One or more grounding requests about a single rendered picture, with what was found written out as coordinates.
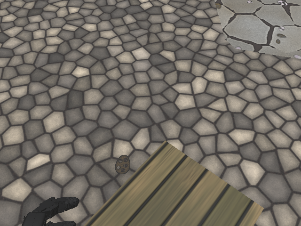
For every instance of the robot left hand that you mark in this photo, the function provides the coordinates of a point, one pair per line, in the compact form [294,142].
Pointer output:
[48,209]

